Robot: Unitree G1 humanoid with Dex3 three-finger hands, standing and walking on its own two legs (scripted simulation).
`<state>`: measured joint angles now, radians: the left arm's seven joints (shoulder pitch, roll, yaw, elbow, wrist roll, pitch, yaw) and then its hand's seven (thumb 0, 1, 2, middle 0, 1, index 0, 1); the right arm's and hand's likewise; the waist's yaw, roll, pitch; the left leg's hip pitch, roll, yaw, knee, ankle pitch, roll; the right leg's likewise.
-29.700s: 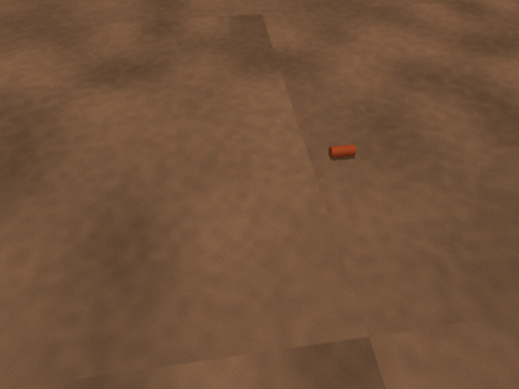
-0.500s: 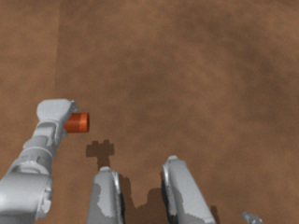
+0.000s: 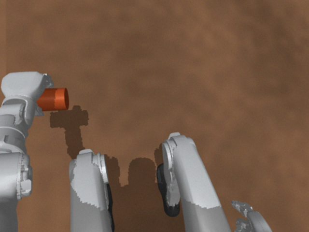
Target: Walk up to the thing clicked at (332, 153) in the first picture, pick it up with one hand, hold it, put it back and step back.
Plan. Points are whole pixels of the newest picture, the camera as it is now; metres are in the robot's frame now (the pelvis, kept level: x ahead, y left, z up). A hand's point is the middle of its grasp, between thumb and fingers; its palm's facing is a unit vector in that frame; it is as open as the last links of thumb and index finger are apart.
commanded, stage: crouch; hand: left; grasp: from above
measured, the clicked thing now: (41, 99) +0.48 +0.25 -0.20
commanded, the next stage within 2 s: lower in 0.68 s
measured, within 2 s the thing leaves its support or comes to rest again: rests again in 1.86 s
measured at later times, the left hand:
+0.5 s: hand (42, 102) +0.48 +0.26 -0.24, palm faces -0.48 -0.01 -0.88, open 8.8 cm
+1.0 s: hand (45, 102) +0.49 +0.26 -0.28, palm faces -0.50 -0.01 -0.87, open 8.7 cm
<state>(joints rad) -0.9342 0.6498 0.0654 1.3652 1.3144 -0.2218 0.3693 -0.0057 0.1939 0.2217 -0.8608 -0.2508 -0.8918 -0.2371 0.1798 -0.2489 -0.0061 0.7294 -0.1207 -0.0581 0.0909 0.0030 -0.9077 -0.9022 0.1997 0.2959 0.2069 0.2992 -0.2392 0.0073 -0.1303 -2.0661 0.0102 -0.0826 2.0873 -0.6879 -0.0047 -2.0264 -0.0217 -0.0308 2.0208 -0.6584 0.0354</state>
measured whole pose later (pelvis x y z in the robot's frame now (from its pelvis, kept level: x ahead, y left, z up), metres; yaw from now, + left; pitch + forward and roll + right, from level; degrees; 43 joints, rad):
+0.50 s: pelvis -0.01 +0.00 -0.06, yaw -2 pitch +36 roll -7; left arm -1.02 0.78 0.11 1.45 1.35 -0.28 0.34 0.00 0.20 0.19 -0.86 -0.25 -0.90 -0.24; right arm 0.20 -0.27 0.04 0.73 -0.14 -0.03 0.14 0.00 -0.92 -0.90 0.20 0.30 0.21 0.30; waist -0.29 -0.01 -0.04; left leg -2.23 0.01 -0.11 2.30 -0.69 0.00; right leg -2.18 -0.01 -0.05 2.21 -0.65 0.05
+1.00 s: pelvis -0.01 +0.00 -0.09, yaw -4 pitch +35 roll -9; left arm -1.08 0.86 0.10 1.51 1.34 -0.27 0.35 0.00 0.23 0.13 -0.91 -0.15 -0.94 -0.14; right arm 0.18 -0.28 0.11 0.70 -0.16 -0.05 0.15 0.00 -0.91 -0.90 0.20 0.30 0.21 0.30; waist -0.32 -0.03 0.02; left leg -2.31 0.00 -0.14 2.40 -0.70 0.00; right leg -2.25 0.00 -0.07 2.29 -0.65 0.05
